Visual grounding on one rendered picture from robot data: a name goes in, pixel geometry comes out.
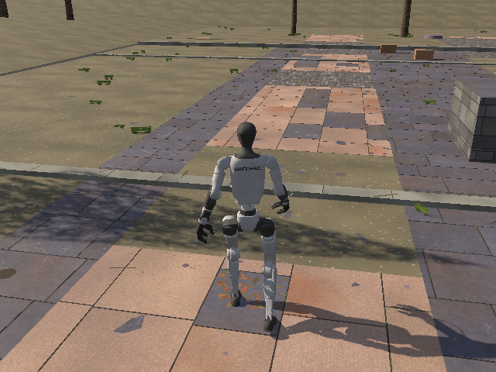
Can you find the left robot upper arm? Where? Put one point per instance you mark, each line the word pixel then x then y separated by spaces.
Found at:
pixel 218 177

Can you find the left robot forearm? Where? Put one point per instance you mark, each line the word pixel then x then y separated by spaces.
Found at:
pixel 207 209

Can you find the right robot forearm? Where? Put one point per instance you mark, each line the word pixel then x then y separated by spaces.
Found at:
pixel 284 198

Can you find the humanoid robot torso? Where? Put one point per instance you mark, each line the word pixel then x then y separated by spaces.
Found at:
pixel 247 183

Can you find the robot right thigh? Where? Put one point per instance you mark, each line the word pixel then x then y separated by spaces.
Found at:
pixel 268 237

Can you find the right robot hand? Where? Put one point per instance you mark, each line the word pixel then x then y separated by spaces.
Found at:
pixel 284 209

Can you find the right robot upper arm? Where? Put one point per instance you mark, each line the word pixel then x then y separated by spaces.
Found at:
pixel 275 173

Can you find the left robot hand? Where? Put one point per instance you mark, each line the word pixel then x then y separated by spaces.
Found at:
pixel 200 232

